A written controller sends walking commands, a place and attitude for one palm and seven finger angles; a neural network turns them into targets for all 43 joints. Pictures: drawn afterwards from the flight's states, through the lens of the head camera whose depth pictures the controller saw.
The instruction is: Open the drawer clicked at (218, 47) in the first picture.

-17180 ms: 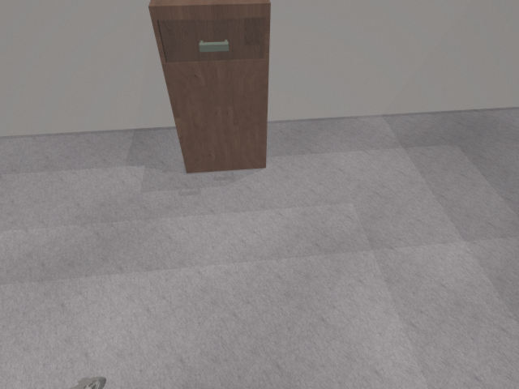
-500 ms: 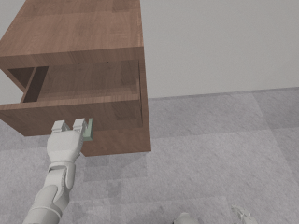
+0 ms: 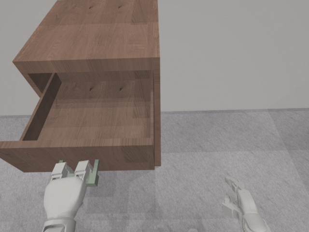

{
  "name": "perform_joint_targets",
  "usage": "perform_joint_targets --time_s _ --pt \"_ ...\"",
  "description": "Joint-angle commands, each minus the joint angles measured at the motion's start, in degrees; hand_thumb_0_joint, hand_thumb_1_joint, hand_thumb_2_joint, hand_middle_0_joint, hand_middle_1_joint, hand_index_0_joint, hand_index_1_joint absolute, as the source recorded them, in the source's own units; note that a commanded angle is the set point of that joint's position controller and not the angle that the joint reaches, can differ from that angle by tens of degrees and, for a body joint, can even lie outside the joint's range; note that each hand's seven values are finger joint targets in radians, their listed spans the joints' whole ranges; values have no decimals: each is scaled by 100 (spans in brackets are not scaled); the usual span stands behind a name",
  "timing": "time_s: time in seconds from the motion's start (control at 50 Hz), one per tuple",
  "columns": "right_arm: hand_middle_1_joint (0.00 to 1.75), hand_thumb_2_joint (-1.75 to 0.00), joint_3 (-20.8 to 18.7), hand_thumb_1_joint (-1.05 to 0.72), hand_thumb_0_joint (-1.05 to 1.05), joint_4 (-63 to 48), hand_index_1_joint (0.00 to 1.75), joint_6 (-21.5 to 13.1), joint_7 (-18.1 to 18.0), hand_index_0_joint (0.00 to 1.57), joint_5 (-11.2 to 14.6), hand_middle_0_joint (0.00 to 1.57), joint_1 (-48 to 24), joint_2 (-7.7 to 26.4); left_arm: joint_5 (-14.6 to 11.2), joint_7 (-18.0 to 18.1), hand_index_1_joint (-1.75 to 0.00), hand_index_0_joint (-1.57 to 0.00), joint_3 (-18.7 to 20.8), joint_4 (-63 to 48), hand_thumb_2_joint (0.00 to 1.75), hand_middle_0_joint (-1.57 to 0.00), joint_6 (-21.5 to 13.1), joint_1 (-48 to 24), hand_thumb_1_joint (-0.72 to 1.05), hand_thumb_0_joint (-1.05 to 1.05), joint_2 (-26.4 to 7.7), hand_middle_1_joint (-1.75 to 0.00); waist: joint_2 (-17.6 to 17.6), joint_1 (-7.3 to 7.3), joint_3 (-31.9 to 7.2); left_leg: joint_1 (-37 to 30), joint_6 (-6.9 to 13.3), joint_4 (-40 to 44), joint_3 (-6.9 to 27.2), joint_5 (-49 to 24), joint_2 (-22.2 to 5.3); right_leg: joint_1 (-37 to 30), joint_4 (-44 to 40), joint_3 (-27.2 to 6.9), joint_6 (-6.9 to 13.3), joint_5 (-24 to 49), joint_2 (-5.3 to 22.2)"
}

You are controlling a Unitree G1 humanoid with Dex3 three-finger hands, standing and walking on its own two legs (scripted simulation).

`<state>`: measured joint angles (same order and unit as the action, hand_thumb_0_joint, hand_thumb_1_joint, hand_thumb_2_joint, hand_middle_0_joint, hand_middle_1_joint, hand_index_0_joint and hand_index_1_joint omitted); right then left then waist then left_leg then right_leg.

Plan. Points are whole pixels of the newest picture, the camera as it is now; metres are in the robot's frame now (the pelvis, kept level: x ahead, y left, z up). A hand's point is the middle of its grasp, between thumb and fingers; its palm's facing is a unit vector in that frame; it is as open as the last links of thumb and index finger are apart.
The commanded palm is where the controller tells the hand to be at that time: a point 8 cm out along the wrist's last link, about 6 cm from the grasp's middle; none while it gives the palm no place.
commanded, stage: pull the drawer open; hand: left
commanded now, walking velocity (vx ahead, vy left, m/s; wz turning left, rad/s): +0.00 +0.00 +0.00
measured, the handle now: (77, 171) +0.26 +0.24 -0.01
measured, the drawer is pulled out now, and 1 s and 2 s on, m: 0.27 0.30 0.30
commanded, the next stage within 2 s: open the thumb to release the handle in 0.26 s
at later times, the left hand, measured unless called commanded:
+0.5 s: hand (73, 207) +0.18 +0.23 -0.03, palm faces +0.04 -0.04 -1.00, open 6.1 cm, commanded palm +0.15 +0.23 +0.02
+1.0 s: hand (72, 208) +0.18 +0.22 -0.03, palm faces +0.03 -0.05 -1.00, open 13.4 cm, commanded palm +0.15 +0.22 +0.02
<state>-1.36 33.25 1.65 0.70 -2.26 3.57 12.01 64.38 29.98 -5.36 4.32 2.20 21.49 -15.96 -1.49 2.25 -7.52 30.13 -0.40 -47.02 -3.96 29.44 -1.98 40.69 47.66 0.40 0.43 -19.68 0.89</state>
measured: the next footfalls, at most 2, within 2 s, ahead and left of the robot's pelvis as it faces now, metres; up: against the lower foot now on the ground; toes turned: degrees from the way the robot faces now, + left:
none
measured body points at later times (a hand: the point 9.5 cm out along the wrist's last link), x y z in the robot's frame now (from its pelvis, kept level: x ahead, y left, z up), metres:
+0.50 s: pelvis -0.01 +0.00 -0.02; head +0.05 -0.03 +0.43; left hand +0.17 +0.22 +0.03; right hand +0.19 -0.23 -0.13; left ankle -0.07 +0.12 -0.70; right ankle +0.03 -0.12 -0.70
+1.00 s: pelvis -0.03 -0.01 -0.01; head +0.02 -0.04 +0.44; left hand +0.17 +0.22 +0.03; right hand +0.19 -0.24 -0.11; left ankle -0.07 +0.12 -0.70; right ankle +0.03 -0.12 -0.70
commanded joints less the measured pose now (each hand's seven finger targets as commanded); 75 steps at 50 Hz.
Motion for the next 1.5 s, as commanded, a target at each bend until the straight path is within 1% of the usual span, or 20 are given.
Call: perform_joint_targets --time_s 0.0,0.08,0.12,0.14,0.32,0.34,0.36,0.4,0.54,0.66,0.74,0.9,0.94,1.02,1.18,1.24,1.3,1.38,1.42,1.48 --pt "30 -90 -214 -90 0 -818 30 -196 14 20 -42 20 -339 651 -93 384 -135 -40 698 -1235 90 -40 -104 1274 90 0 -705 -135 119 269 -1097 -3 27 300 207 -2933 340 -1557 -186 -29 247 2445 -257" --pt "30 -90 -196 -90 0 -891 30 -217 93 20 -90 20 -353 613 -24 521 -135 -40 732 -1544 90 -40 -258 1890 90 0 -716 -135 29 352 -1132 73 20 115 236 -2890 356 -1372 1 -54 253 2331 -268" --pt "30 -90 -225 -90 0 -896 30 -202 104 20 -156 20 -316 647 67 603 -135 -40 812 -1818 90 -40 -295 1469 90 0 -843 -135 -149 323 -1297 -39 -2 18 292 -2978 346 -1157 105 -131 282 2223 -266" --pt "30 -90 -211 -90 0 -880 30 -230 102 20 -153 20 -324 602 65 614 -135 -40 693 -1589 90 -40 -278 1751 90 0 -678 -135 -106 348 -1202 11 2 -18 264 -2961 357 -1150 119 -83 278 2230 -278" --pt "30 -90 -217 -90 0 -889 30 -220 75 20 -143 20 -308 671 -32 658 -135 -40 760 -1741 90 -40 -90 1585 90 0 -789 -135 190 267 -1373 263 20 -68 316 -2750 342 -1283 175 -136 252 2325 -231" --pt "30 -90 -238 -90 0 -685 30 -192 1 20 -176 20 -377 728 107 687 -135 -40 580 -1598 90 -40 -48 159 90 0 -753 -135 203 -52 -1211 356 27 -155 350 -2379 346 -883 157 -141 239 2022 -224" --pt "30 -90 -272 -90 0 -751 30 -232 -36 20 -201 20 -315 687 128 724 -134 -40 675 -1507 87 -40 -25 173 83 0 -741 -134 135 75 -1278 352 37 -95 334 -2195 337 -941 123 -63 240 1736 -203" --pt "30 -90 -281 -90 0 -693 30 -282 -117 20 -170 20 -318 708 64 753 -133 -38 785 -1279 81 -38 41 249 69 0 -827 -133 210 123 -1406 334 41 -20 311 -2085 365 -1109 52 -56 254 1706 -227" --pt "30 -90 -221 -90 0 -646 30 -258 -253 20 -69 20 -379 719 -90 452 -127 -35 594 -1065 60 -35 237 122 20 0 -808 -127 343 154 -1149 406 74 283 241 -1647 415 -1416 -259 -18 206 1357 -162" --pt "30 -90 -198 -90 0 -611 30 -297 -307 20 -65 20 -415 691 -89 319 -123 -32 592 -838 42 -32 71 -9 -22 0 -821 -123 304 174 -810 511 87 403 194 -1203 454 -1365 -474 -70 195 811 -139" --pt "30 -90 -225 -90 0 -618 30 -322 -309 20 -83 20 -381 676 -62 341 -120 -30 690 -859 30 -30 -62 -180 -50 0 -888 -120 182 198 -947 474 91 402 184 -1106 459 -1338 -509 -112 205 608 -123" --pt "30 -90 -249 -90 0 -573 30 -326 -347 20 -70 20 -410 698 -65 400 -120 -30 904 -691 30 -30 -65 -456 -50 0 -1067 -120 267 176 -1064 531 93 338 183 -1156 469 -1380 -483 -128 191 739 -116" --pt "30 -90 -251 -90 0 -598 30 -337 -316 20 -77 20 -410 685 -55 398 -120 -30 572 -970 30 -30 -44 -591 -50 0 -806 -120 22 133 -1213 340 83 339 186 -1308 468 -1351 -439 -105 201 887 -118" --pt "30 -90 -237 -90 0 -549 30 -340 -345 20 -77 20 -411 691 -56 385 -120 -30 623 -690 30 -30 25 -654 -50 0 -863 -120 407 107 -1017 421 101 345 199 -1273 456 -1339 -486 -36 167 855 -120" --pt "30 -90 -236 -90 0 -445 30 -354 -387 20 -73 20 -363 690 -1 337 -120 -30 450 -501 30 -30 19 -1404 -50 0 -836 -120 305 33 -1055 315 96 409 230 -1216 444 -1247 -509 23 173 671 -119" --pt "30 -90 -243 -90 0 -457 30 -360 -383 20 -72 20 -352 694 -12 320 -120 -30 396 -545 30 -30 10 -1396 -50 0 -789 -120 189 78 -1207 231 87 431 226 -1341 443 -1321 -487 26 188 807 -116" --pt "30 -90 -232 -90 0 -534 30 -335 -397 20 -59 20 -397 710 -111 302 -120 -30 627 -982 30 -30 46 -1247 -50 0 -1054 -120 124 145 -1354 81 83 520 219 -1543 459 -1619 -547 18 199 1013 -124" --pt "30 -90 -203 -90 0 -539 30 -321 -399 20 -40 20 -460 680 -163 199 -120 -30 391 -1108 30 -30 118 -1345 -50 0 -847 -120 152 79 -1026 -48 101 683 219 -1464 440 -1620 -746 43 173 862 -110" --pt "30 -90 -193 -90 0 -538 30 -290 -425 20 -31 20 -468 693 -174 131 -120 -30 555 -1141 30 -30 158 -1426 -50 0 -1061 -120 255 118 -1050 -128 102 794 216 -1445 435 -1773 -823 24 162 805 -118" --pt "30 -90 -189 -90 0 -567 30 -295 -416 20 -22 20 -500 664 -221 10 -120 -30 434 -1403 30 -30 143 -1387 -50 0 -972 -120 77 152 -1003 -343 95 944 210 -1588 436 -1911 -931 47 174 900 -122"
